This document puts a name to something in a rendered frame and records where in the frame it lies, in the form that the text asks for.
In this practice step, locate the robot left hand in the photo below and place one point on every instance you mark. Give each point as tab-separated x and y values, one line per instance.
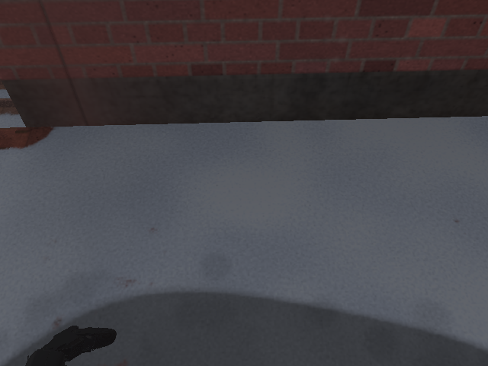
69	344

